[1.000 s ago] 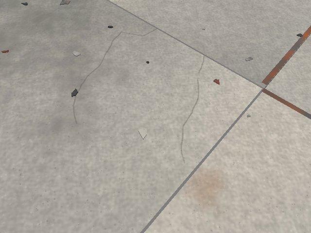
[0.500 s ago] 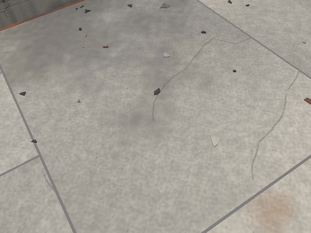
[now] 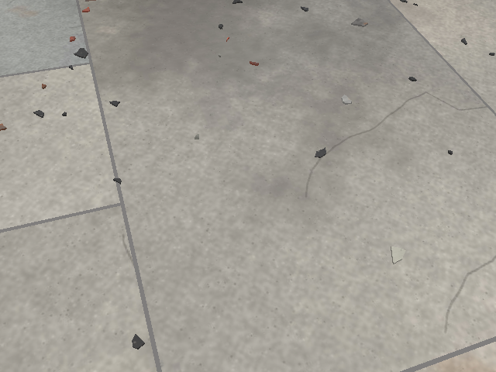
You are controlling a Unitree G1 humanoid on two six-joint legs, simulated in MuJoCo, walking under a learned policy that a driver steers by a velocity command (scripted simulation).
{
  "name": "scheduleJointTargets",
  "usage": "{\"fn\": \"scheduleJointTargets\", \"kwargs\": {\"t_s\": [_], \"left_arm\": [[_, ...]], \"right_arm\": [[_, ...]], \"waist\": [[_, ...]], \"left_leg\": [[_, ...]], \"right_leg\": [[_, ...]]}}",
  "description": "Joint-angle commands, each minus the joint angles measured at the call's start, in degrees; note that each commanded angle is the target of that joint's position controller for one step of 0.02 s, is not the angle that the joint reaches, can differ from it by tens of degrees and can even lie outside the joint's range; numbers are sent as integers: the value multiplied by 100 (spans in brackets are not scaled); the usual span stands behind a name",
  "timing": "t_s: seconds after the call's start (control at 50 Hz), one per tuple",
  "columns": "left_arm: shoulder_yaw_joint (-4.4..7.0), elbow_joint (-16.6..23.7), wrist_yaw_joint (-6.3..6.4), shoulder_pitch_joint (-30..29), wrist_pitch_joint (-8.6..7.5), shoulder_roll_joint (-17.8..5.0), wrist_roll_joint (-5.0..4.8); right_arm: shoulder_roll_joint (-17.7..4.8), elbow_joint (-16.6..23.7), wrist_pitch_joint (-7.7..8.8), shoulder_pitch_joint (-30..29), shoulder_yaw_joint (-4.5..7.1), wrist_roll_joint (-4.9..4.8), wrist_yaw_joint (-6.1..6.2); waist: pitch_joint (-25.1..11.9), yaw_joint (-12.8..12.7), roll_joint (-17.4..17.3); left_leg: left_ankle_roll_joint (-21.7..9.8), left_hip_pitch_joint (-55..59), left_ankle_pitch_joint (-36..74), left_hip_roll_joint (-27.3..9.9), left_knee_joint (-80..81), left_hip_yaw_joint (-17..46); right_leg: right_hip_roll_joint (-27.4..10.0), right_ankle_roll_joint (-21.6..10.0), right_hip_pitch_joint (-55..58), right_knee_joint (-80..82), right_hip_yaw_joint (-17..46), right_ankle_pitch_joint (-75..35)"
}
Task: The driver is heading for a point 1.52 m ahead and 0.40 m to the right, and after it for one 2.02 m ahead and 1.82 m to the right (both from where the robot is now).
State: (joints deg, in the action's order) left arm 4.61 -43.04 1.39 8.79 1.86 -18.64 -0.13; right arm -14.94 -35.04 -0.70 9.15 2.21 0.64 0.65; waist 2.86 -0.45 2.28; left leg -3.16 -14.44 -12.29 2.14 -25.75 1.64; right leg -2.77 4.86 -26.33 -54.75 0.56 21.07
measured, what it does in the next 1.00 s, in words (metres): steps on the spot: right foot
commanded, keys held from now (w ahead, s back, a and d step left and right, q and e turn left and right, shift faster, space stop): no key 1.00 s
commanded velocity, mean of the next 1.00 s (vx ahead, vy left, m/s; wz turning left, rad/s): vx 0.00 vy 0.00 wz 0.05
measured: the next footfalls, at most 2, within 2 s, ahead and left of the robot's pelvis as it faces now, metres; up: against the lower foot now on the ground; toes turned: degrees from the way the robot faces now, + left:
right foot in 0.14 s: +0.04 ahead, -0.15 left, +0.00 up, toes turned +1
right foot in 1.80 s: +0.45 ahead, -0.13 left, +0.00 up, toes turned -1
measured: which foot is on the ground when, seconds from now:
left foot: down 0.00-1.00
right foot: up 0.00-0.12, down 0.14-1.00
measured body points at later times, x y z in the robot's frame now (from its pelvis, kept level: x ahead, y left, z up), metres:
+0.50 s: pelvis +0.01 -0.02 -0.01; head +0.02 -0.03 +0.44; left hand +0.13 +0.23 -0.12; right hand +0.14 -0.28 -0.12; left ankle +0.01 +0.09 -0.74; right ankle +0.00 -0.15 -0.74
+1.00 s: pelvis +0.01 -0.04 -0.01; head +0.02 -0.04 +0.44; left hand +0.09 +0.22 -0.14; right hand +0.09 -0.30 -0.14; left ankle +0.01 +0.09 -0.74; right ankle +0.00 -0.15 -0.74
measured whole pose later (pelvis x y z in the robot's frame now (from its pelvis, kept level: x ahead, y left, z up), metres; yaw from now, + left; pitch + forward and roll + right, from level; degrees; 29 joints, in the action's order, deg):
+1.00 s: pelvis +0.01 -0.04 -0.01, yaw +1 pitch -2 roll +0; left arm 0.7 -55.4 1.3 11.4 -1.0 -13.7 0.3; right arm -13.1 -54.9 -1.1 11.3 2.8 0.2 2.3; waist 2.6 -0.2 -0.2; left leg 0.4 -10.7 -15.2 1.0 -28.0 3.1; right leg 0.1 -0.4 -9.6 -28.3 -0.3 16.6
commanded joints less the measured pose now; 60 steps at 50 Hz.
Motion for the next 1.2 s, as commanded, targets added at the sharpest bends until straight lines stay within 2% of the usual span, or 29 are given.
{"fn": "scheduleJointTargets", "kwargs": {"t_s": [0.02, 0.08, 0.12, 0.14, 0.16, 0.18, 0.2, 0.22, 0.24, 0.28, 0.36, 0.48, 0.8, 1.08, 1.1, 1.12, 1.14, 1.16, 1.2], "left_arm": [[5, 409, -8, -217, -67, -286, 8], [3, 389, -18, -162, -88, -340, -16], [-41, 278, -45, 90, -142, -215, 23], [-59, 249, -59, 173, -177, -258, 105], [-36, 280, -44, 245, -204, -505, 151], [51, 206, -45, 97, -210, -842, 82], [-3, 234, -87, -22, -231, -520, 40], [-65, 236, -109, -73, -260, -339, 79], [-84, 219, -109, -113, -291, -316, 113], [-121, 176, -105, -37, -360, -264, 103], [-159, 107, -57, 78, -363, -260, 81], [-205, -6, -29, 97, -356, -228, 69], [-251, -661, -20, 190, -350, -151, 47], [-290, -1207, 21, 351, -335, -127, 38], [-293, -1288, 30, 462, -323, -107, 31], [-258, -1318, 49, 498, -300, -200, -10], [-218, -1313, 67, 520, -285, -316, -46], [-190, -1303, 80, 622, -298, -410, -71], [-72, -1377, 80, 919, -397, -745, -124]], "right_arm": [[-871, 273, 62, -136, 238, 20, 19], [-831, 134, 50, -147, 203, 11, -39], [-662, 44, 56, -295, 121, -46, -58], [-562, -53, 89, -142, 83, -40, -66], [-485, -113, 135, 30, 54, 53, -73], [-537, -140, 173, 336, 96, 82, -108], [-590, -178, 162, 78, 87, 109, -91], [-659, -162, 133, -156, 118, 74, -74], [-592, -164, 93, -226, 115, 49, -42], [-544, -196, 16, -154, 116, 44, -18], [-463, -340, 22, -52, 123, 22, -3], [-455, -572, 31, 87, 152, 3, 49], [-466, -1319, 11, 229, 189, -32, 165], [-413, -2059, 16, 269, 153, -49, 199], [-360, -2149, 12, 368, 139, -55, 202], [-371, -2199, 7, 403, 150, -93, 207], [-380, -2189, 25, 369, 156, -116, 207], [-371, -2124, 84, 243, 148, -124, 196], [-159, -1977, 290, -4, 92, -172, 113]], "waist": [[-647, 149, -1061], [-508, 176, -1048], [-485, -61, -892], [-540, -96, -687], [-674, 25, -314], [-654, 387, 392], [-626, 170, 412], [-483, 88, 323], [-459, 86, 289], [-391, 69, 226], [-367, 23, -49], [-354, 19, -254], [-238, 33, -216], [-125, 25, -234], [-251, 27, -197], [-163, 15, -99], [56, -12, 64], [312, -85, 241], [601, -166, 822]], "left_leg": [[-984, 555, 1545, -1351, 651, 1117], [-1025, 364, 1070, -1375, 624, 1365], [-818, 150, 845, -1213, 486, 1323], [-571, -20, 662, -1066, 441, 1262], [-278, -191, 256, -790, 214, 1057], [-67, -170, -78, -391, 252, 642], [107, 205, -136, -268, 141, 454], [126, 277, -101, -264, 36, 436], [85, 321, 69, -299, -14, 449], [29, 277, 303, -326, -5, 507], [42, 234, 470, -334, -10, 510], [125, 315, 710, -341, -31, 493], [204, 540, 929, -354, 47, 429], [267, 530, 795, -314, 181, 311], [257, 560, 231, -224, 154, 206], [210, 381, -753, -56, -31, 33], [158, -1, -1673, 55, -243, -75], [114, -471, -2062, 67, -520, -123], [105, -1056, -1407, -61, -1568, -321]], "right_leg": [[-86, -3, 347, 903, 87, 49], [-20, -72, 734, 1638, 42, 98], [39, -186, 1378, 2825, -37, -802], [-64, -275, 1859, 3266, 124, -1649], [-484, -418, 2259, 3221, 555, -2690], [-558, -655, 2050, 2865, 506, -2439], [-435, -741, 1558, 2997, 493, -1513], [-352, -673, 1342, 3088, 456, -1148], [-299, -589, 1258, 3100, 408, -1113], [-242, -524, 1270, 3050, 337, -1170], [-187, -526, 1346, 2954, 287, -1213], [-128, -554, 1372, 2926, 257, -1282], [1, -568, 1387, 3093, 179, -1321], [69, -615, 1407, 3242, 157, -1234], [119, -645, 1456, 3289, 123, -625], [145, -755, 1381, 3333, 174, 408], [16, -927, 1231, 3477, 429, 1483], [-293, -1146, 1157, 3762, 902, 2286], [-1372, -1758, 1240, 4553, 2402, 2961]]}}
Velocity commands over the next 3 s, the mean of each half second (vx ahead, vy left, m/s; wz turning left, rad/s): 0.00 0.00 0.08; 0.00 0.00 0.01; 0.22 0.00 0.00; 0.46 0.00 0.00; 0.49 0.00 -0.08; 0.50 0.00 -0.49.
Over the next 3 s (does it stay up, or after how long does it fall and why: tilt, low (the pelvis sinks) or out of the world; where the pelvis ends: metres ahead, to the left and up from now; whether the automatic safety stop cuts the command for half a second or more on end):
stays up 0.93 -0.08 -0.02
